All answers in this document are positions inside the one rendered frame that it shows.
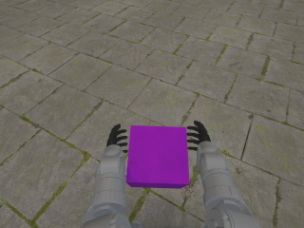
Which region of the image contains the robot right upper arm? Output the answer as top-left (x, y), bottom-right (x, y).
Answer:
top-left (203, 206), bottom-right (261, 228)

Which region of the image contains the robot left hand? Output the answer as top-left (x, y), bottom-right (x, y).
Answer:
top-left (106, 124), bottom-right (128, 153)

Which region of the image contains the robot right hand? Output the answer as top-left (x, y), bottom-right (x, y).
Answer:
top-left (186, 121), bottom-right (211, 151)

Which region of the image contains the carton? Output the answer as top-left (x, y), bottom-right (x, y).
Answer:
top-left (125, 125), bottom-right (190, 189)

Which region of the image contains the robot left forearm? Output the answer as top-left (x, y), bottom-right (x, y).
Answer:
top-left (81, 144), bottom-right (127, 227)

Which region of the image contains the robot right forearm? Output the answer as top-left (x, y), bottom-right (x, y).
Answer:
top-left (197, 141), bottom-right (254, 218)

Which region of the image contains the robot left upper arm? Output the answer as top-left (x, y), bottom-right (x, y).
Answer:
top-left (81, 211), bottom-right (131, 228)

